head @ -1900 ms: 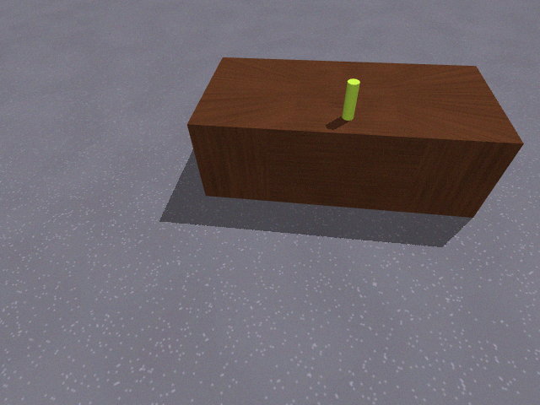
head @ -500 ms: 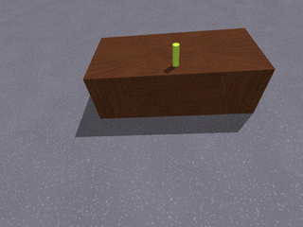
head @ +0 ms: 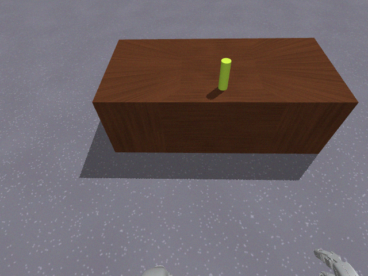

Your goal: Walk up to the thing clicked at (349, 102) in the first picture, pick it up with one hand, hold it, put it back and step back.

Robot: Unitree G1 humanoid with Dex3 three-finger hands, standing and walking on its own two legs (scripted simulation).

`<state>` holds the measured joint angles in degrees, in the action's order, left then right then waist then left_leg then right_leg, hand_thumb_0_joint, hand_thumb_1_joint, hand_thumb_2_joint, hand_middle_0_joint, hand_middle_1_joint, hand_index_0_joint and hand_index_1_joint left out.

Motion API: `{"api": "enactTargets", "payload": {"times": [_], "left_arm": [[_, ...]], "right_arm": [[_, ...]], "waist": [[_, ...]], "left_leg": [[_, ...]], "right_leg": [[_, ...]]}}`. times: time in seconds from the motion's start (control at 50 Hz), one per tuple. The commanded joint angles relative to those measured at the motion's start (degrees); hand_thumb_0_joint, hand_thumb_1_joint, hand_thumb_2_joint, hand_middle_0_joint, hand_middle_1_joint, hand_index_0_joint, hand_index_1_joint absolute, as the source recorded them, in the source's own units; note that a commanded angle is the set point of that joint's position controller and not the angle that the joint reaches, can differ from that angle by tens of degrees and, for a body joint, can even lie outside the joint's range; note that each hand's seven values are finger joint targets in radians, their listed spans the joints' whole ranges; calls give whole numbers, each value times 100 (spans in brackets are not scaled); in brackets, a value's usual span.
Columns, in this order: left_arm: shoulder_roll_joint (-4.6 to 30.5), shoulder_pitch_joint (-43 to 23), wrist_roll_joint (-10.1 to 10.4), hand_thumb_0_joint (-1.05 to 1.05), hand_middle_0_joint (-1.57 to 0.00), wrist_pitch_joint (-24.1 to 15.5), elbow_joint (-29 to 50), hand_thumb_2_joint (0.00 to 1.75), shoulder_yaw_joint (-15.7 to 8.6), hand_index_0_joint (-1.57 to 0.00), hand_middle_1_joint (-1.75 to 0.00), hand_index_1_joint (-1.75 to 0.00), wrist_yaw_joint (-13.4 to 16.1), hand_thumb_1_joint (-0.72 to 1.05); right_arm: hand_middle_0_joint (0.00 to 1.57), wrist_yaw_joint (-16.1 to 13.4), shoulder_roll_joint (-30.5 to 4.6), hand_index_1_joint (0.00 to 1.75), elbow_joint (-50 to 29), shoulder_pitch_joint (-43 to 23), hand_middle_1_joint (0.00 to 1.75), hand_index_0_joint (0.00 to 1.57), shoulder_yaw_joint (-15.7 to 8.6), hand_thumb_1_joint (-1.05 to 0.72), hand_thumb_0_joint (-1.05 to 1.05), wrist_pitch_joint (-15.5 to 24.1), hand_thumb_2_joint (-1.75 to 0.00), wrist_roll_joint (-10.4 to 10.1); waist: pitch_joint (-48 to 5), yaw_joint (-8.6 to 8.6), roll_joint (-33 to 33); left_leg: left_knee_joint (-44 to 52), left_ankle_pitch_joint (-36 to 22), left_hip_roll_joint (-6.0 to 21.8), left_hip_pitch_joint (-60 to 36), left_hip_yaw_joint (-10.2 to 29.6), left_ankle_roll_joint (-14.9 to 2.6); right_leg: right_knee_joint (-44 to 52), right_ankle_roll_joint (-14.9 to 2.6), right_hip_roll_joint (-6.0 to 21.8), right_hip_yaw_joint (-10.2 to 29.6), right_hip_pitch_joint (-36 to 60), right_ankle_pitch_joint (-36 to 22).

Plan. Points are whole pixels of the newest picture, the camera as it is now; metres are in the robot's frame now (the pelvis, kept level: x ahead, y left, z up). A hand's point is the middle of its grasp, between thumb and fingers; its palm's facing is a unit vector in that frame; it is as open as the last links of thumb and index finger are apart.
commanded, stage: walk up
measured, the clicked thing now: (224, 75) +1.06 -0.14 -0.22
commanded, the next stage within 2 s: none
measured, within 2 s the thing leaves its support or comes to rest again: neither
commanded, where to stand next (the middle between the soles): +0.48 +0.12 m, yaw -6 degrees
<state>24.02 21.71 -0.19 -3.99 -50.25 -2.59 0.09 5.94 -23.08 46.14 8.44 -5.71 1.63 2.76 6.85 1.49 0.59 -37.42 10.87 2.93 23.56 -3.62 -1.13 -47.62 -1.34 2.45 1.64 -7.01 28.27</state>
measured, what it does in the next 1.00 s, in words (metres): walks ahead: right foot, then left foot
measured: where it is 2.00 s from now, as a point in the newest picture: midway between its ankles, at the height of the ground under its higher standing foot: (167, 229)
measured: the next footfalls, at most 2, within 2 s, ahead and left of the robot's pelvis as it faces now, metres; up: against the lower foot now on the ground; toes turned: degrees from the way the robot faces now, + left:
right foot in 0.32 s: +0.26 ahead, -0.11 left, +0.00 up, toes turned -7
left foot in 0.70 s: +0.37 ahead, +0.23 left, +0.00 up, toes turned +2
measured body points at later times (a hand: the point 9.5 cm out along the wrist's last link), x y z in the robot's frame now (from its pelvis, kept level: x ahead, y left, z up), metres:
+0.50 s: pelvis +0.18 +0.02 +0.01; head +0.19 -0.01 +0.45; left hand +0.25 +0.36 -0.06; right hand +0.23 -0.30 -0.13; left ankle +0.20 +0.16 -0.66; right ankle +0.22 -0.10 -0.72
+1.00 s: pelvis +0.34 +0.12 +0.00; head +0.36 +0.10 +0.45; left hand +0.45 +0.43 -0.09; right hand +0.33 -0.21 -0.11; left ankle +0.33 +0.23 -0.72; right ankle +0.42 +0.00 -0.70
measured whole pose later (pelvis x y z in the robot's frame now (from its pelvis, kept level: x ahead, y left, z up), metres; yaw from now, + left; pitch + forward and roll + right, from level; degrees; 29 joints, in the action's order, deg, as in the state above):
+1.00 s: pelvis +0.34 +0.12 +0.00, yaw -5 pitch -2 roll +0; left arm 24.1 16.2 -0.7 -5.2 -50.0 -2.5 -1.2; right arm 3.7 -24.8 46.5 21.9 -3.1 1.7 1.2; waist 5.1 -2.8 1.2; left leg -38.7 22.1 2.9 14.6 -5.7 -1.0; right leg -43.4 -2.4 1.7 -3.9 -26.7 18.6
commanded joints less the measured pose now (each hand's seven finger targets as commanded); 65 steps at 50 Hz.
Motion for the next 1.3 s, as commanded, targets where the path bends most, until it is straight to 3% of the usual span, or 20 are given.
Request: {"api": "enactTargets", "payload": {"times": [0.0,0.08,0.14,0.26,0.28,0.32,0.44,0.58,0.66,0.68,0.7,0.72,0.82,0.92,0.98,1.0,1.04,1.06,1.2,1.28], "left_arm": [[1420,221,110,0,-20,-201,536,90,-248,-20,-30,-30,107,90],[1116,522,108,0,-20,-160,268,90,-290,-20,-30,-30,-27,90],[1046,13,28,0,-20,-170,473,90,-302,-20,-30,-30,-72,90],[1224,606,-52,0,-20,-269,219,90,-531,-20,-30,-30,-19,90],[1526,1081,-65,0,-20,-301,151,90,-665,-20,-30,-30,46,90],[2227,1020,-70,0,-20,-347,441,90,-737,-20,-30,-30,148,90],[1693,21,-28,0,-20,-340,630,90,-554,-20,-30,-30,140,90],[2008,-140,-95,0,-20,-338,674,90,-634,-20,-30,-30,99,90],[1650,-438,-146,0,-20,-196,639,90,-468,-20,-30,-30,101,90],[1190,-234,-127,0,-20,-155,622,90,-311,-20,-30,-30,92,90],[920,-248,14,0,-20,-152,725,90,-207,-20,-30,-30,126,90],[1435,-384,-23,0,-20,-164,603,90,-290,-20,-30,-30,185,90],[1357,40,47,0,-20,-251,109,90,-325,-20,-30,-30,-12,90],[1165,-186,-3,0,-20,-241,328,90,-341,-20,-30,-30,-71,90],[1117,267,-49,0,-20,-243,160,90,-402,-20,-30,-30,12,90],[1358,517,-81,0,-20,-257,174,90,-479,-20,-30,-30,68,90],[2021,487,-21,0,-20,-258,408,90,-565,-20,-30,-30,113,90],[1943,273,25,0,-20,-224,479,90,-536,-20,-30,-30,122,90],[1388,-643,-108,0,-20,-67,553,90,-288,-20,-30,-30,101,90],[913,-947,28,0,-20,163,497,90,-99,-20,-30,-30,56,90]], "right_arm": [[20,-261,-1671,30,-455,957,30,20,-535,-90,0,90,-90,-311],[20,-281,-1333,30,-539,616,30,20,-286,-90,0,212,-90,-249],[20,-245,-1345,30,-681,718,30,20,-277,-90,0,220,-90,-141],[20,-143,-1194,30,-1010,286,30,20,-149,-90,0,76,-90,-141],[20,-148,-946,30,-1033,435,30,20,-47,-90,0,76,-90,-149],[20,-197,-1098,30,-1001,728,30,20,-79,-90,0,-63,-90,-94],[20,-156,-1348,30,-370,1196,30,20,-230,-90,0,-134,-90,-101],[20,-10,-1258,30,-509,728,30,20,-290,-90,0,-86,-90,-75],[20,-89,-1433,30,-56,1862,30,20,-459,-90,0,-8,-90,-67],[20,-160,-1743,30,12,2258,30,20,-547,-90,0,30,-90,-8],[20,-193,-2199,30,-258,2053,30,20,-585,-90,0,89,-90,-15],[20,-208,-2457,30,-306,1708,30,20,-624,-90,0,94,-90,-163],[20,-325,-1727,30,-365,1158,30,20,-282,-90,0,212,-90,-211],[20,-325,-1667,30,-499,1165,30,20,-183,-90,0,201,-90,-178],[20,-390,-1315,30,-595,854,30,20,-11,-90,0,123,-90,-264],[20,-421,-1050,30,-617,980,30,20,91,-90,0,134,-90,-325],[20,-524,-1180,30,-621,1121,30,20,51,-90,0,29,-90,-278],[20,-591,-1404,30,-537,1022,30,20,-53,-90,0,-32,-90,-234],[20,-546,-981,30,99,1348,30,20,27,-90,0,14,-90,-294],[20,-663,-1194,30,316,1202,30,20,-16,-90,0,127,-90,-184]], "waist": [[-997,-540,466],[-439,-210,859],[-291,-352,908],[-666,201,261],[-877,521,-398],[-912,409,-993],[-296,-94,-747],[-359,-50,-1015],[-677,-783,-12],[-625,-914,1273],[-338,-832,2071],[-170,-720,1427],[-182,-247,1019],[-396,-243,983],[-694,175,335],[-947,357,-301],[-1164,274,-856],[-898,194,-468],[-808,-160,-1241],[-830,-340,-379]], "left_leg": [[2021,898,1880,-2443,2701,-1434],[1937,-560,1138,-1296,1006,-1135],[1962,-657,1294,-1221,873,-1446],[577,965,670,441,216,-881],[-484,1016,420,1065,81,-632],[-3074,2336,-273,1776,567,-97],[-2518,1018,362,1164,803,98],[-754,841,356,179,248,62],[99,970,-125,-1969,-137,-35],[1099,2280,371,-2162,971,-236],[2489,3465,1782,-1958,3817,-762],[2636,3839,2257,-1430,4503,-1597],[1682,566,1327,-957,1817,-1280],[1407,-647,1307,-854,1286,-1333],[174,-895,881,14,598,-818],[-831,-811,518,298,306,-512],[-2786,2326,-221,1356,372,-128],[-3133,2612,-16,1411,702,-92],[-864,1175,-28,-418,123,46],[732,185,237,-1462,671,-143]], "right_leg": [[-2731,-287,-150,468,-2830,-231],[-1206,-73,183,133,-2094,-713],[-49,65,292,-306,-2133,-699],[1296,-94,-216,-751,444,-2041],[1596,-266,56,-47,1279,-1310],[3421,-1434,2447,4045,736,986],[3076,-1184,1404,1462,-740,-144],[2728,-1068,1226,716,-1365,28],[977,-637,821,102,-2592,115],[-817,-402,271,-427,-3075,43],[-1968,-138,-487,-458,-4148,418],[-2342,-243,-16,123,-4045,423],[-944,-76,333,-162,-2883,-371],[295,-84,40,-497,-1881,-833],[1382,-165,-317,-585,-76,-1903],[1903,-326,3,84,526,-1720],[2738,-1642,2293,3563,765,-1729],[2651,-1920,2363,3434,370,-1813],[1747,-1095,937,623,-1427,-3158],[717,-444,489,342,-2440,-1559]]}}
